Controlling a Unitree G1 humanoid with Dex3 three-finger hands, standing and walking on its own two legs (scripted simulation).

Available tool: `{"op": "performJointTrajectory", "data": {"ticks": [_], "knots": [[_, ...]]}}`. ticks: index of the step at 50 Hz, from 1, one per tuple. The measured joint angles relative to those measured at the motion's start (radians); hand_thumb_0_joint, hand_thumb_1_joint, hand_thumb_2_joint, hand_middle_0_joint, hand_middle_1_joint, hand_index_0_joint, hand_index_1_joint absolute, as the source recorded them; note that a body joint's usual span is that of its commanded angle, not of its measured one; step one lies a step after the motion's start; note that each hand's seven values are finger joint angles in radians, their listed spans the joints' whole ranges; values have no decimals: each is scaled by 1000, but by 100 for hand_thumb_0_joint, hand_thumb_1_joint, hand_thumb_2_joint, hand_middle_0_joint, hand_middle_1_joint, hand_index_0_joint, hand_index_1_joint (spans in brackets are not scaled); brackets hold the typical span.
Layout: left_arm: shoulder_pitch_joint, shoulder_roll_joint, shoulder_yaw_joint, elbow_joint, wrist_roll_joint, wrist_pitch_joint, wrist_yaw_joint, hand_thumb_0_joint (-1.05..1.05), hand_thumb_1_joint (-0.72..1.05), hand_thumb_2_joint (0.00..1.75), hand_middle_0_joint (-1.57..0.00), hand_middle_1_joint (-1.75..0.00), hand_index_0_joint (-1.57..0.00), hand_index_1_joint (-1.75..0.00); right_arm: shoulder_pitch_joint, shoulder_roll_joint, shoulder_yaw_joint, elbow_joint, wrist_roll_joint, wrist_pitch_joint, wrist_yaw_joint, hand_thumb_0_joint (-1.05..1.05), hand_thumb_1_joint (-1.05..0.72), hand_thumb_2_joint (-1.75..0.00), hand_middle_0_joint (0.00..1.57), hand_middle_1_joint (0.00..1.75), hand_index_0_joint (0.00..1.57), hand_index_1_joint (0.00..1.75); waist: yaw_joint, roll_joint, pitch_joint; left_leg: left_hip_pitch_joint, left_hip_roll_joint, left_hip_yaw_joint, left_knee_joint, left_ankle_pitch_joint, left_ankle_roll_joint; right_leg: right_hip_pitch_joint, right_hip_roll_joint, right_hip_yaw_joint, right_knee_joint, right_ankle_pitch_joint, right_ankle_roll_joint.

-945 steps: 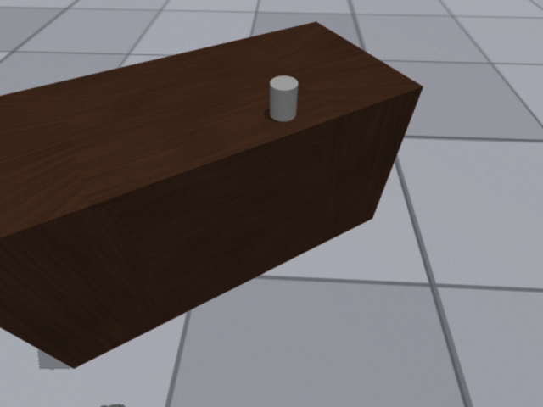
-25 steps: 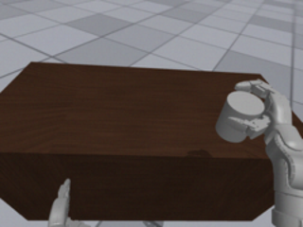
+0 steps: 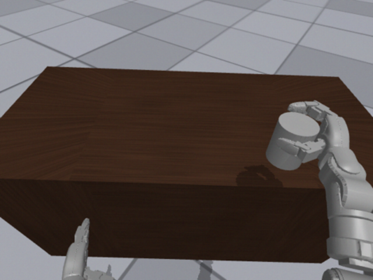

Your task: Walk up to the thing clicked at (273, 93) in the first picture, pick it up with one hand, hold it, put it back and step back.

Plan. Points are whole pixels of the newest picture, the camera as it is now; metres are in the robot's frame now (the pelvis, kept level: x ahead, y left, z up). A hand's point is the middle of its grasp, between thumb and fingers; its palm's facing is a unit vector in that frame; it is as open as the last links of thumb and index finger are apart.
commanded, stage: crouch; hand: right
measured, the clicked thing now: (290, 141) +0.37 -0.18 +0.13
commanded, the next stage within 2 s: lower in 0.66 s
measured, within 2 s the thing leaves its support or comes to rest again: rests again in 1.70 s
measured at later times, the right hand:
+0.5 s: hand (288, 130) +0.43 -0.20 +0.11, palm faces +0.12 +0.99 +0.00, open 11.0 cm
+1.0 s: hand (281, 139) +0.45 -0.20 +0.06, palm faces +0.11 +0.99 +0.00, open 11.0 cm
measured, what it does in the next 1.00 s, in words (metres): stands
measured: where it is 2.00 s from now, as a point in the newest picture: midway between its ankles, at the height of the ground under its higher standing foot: outside the picture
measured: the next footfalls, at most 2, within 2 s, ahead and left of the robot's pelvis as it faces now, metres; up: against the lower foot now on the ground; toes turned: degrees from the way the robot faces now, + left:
none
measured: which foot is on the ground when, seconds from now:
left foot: down 0.00-1.00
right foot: down 0.00-1.00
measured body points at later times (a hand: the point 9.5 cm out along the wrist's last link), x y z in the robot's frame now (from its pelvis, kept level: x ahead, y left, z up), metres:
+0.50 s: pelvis +0.01 -0.01 +0.00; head +0.03 -0.01 +0.44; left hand +0.16 +0.25 -0.07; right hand +0.42 -0.25 +0.11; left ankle +0.03 +0.13 -0.73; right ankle +0.02 -0.15 -0.73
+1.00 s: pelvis +0.01 -0.01 -0.01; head +0.06 -0.02 +0.43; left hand +0.15 +0.26 -0.07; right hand +0.44 -0.25 +0.07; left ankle +0.03 +0.13 -0.73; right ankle +0.02 -0.15 -0.73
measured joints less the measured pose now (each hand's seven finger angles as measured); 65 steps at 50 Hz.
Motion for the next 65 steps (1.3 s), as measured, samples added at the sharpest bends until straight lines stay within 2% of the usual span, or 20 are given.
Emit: {"op": "performJointTrajectory", "data": {"ticks": [5, 10, 19, 29, 40, 45, 50, 56, 60, 65], "knots": [[13, 9, -5, -16, 0, -7, 2, -1, -54, 6, -5, -5, -5, -5, -29, -13, 1, 112, -27, -97, -3, 1, 60, -112, 68, 110, 71, 110, 14, 12, 2, -38, -5, -15, 9, 3, -1, -34, -4, -14, 14, -6, 0], [15, -4, -27, -24, 1, -2, 3, -1, -55, 7, -5, -5, -5, -5, -46, -15, -4, 198, -23, -199, -2, 1, 60, -112, 68, 110, 71, 110, 25, 19, 0, -59, -9, -21, 14, 2, -4, -56, -8, -20, 30, -15, -3], [19, -22, -41, -83, 6, 38, 3, -1, -55, 7, -5, -5, -5, -5, -99, -40, -18, 339, -30, -332, -2, 1, 60, -113, 68, 110, 71, 111, 33, 19, -11, -86, -8, -26, 21, -3, -9, -87, -7, -24, 49, -28, -9], [26, -7, -36, -108, 0, 73, 0, -1, -55, 6, -5, -5, -6, -5, -148, -55, -22, 469, -38, -420, 41, 1, 60, -113, 68, 110, 71, 111, 44, 32, -17, -127, -9, -30, 34, -9, -13, -130, -7, -28, 69, -39, -12], [37, -10, -44, -163, 2, 111, -1, -1, -54, 6, -5, -5, -6, -5, -172, -72, -48, 539, -47, -496, 38, 1, 60, -113, 69, 110, 71, 110, 58, 35, -20, -161, -17, -30, 50, -13, -10, -166, -16, -27, 93, -50, -9], [32, -15, -50, -168, 1, 116, -5, -1, -54, 6, -5, -5, -6, -5, -194, -83, -55, 604, -40, -536, 54, 1, 61, -113, 69, 110, 71, 110, 63, 36, -27, -189, -17, -27, 66, -18, -9, -195, -15, -23, 109, -53, -9], [37, -4, -39, -206, 3, 118, -6, -1, -54, 6, -5, -5, -6, -5, -193, -93, -65, 654, -47, -561, 69, 1, 61, -113, 69, 110, 71, 110, 75, 40, -28, -231, -16, -30, 96, -26, -10, -234, -14, -24, 135, -60, -10], [47, -1, -45, -240, 8, 109, -7, -1, -55, 6, -5, -5, -5, -5, -193, -91, -77, 684, -52, -614, 89, 1, 61, -113, 69, 110, 71, 110, 89, 59, -37, -294, -19, -31, 147, -43, -9, -297, -15, -23, 186, -77, -9], [51, -6, -50, -260, 18, 115, -11, -1, -55, 7, -5, -5, -5, -6, -197, -96, -90, 686, -69, -635, 83, 1, 61, -113, 69, 110, 71, 110, 98, 61, -42, -330, -23, -32, 175, -51, -10, -335, -19, -23, 222, -91, -9], [65, -11, -58, -290, 24, 122, -15, -1, -55, 7, -6, -5, -6, -6, -215, -109, -106, 699, -71, -661, 65, 1, 61, -113, 69, 110, 71, 110, 106, 57, -44, -362, -24, -32, 202, -60, -13, -371, -20, -20, 257, -105, -12]]}}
